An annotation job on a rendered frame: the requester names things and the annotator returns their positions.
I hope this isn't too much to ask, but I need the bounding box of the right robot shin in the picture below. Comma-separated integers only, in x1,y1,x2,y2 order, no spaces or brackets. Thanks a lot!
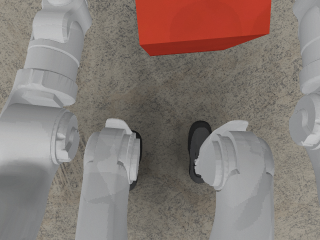
194,120,275,184

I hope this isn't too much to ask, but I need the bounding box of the left robot thigh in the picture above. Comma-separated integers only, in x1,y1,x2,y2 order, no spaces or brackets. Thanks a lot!
75,127,140,240

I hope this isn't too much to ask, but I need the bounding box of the left robot forearm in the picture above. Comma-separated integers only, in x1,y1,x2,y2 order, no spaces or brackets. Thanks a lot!
0,0,92,118

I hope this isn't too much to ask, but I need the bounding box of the right robot forearm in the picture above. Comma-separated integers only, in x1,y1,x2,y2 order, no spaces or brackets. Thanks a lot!
292,0,320,95

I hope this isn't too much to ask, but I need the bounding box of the carton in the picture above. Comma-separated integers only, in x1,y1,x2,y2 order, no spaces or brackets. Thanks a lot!
135,0,272,56

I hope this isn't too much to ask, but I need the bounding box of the robot right upper arm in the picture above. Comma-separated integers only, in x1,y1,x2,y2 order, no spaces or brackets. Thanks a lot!
289,90,320,206

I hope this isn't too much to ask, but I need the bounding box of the robot left upper arm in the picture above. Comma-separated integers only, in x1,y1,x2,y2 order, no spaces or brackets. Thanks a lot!
0,103,80,240

